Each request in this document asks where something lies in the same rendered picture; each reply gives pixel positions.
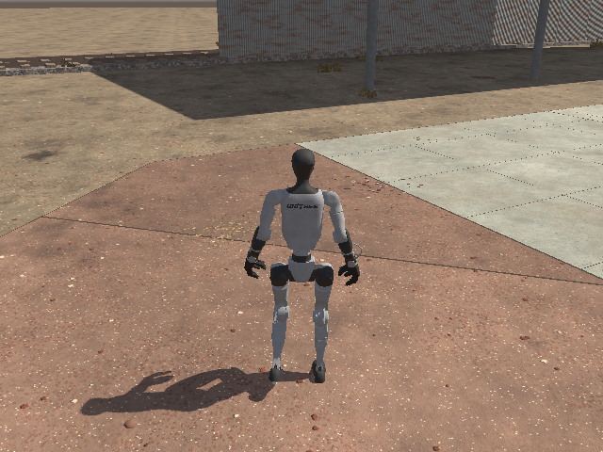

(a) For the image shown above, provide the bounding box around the humanoid robot torso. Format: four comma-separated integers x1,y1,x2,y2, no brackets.
280,186,324,283

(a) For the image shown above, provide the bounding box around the robot left forearm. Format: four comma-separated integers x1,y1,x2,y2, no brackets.
247,226,266,263

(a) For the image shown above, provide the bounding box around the left robot hand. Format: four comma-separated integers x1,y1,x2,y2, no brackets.
244,258,266,279

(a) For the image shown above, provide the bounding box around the robot left upper arm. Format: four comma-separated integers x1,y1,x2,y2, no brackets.
256,189,283,241

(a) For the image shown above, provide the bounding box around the robot right upper arm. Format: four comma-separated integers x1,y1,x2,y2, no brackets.
322,190,348,244

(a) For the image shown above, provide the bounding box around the left robot shin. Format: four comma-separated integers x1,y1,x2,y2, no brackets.
271,305,286,370

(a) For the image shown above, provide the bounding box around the robot right forearm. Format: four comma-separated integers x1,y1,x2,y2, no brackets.
338,229,357,267

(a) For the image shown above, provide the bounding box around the right robot hand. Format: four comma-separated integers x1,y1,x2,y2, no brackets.
338,264,360,286

